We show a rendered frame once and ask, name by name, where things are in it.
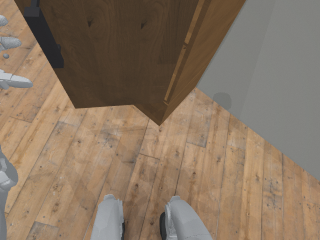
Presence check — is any handle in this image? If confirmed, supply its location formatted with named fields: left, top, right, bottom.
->
left=23, top=0, right=64, bottom=69

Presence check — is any left robot thigh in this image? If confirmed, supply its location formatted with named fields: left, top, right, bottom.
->
left=90, top=198, right=124, bottom=240

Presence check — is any robot left upper arm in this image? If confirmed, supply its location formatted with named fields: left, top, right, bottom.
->
left=0, top=151, right=19, bottom=240

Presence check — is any cupboard door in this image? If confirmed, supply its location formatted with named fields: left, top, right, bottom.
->
left=14, top=0, right=199, bottom=109

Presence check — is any left robot hand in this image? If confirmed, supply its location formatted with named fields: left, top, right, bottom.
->
left=0, top=15, right=33, bottom=90

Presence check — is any right robot shin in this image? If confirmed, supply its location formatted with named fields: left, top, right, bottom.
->
left=165, top=196, right=180, bottom=240

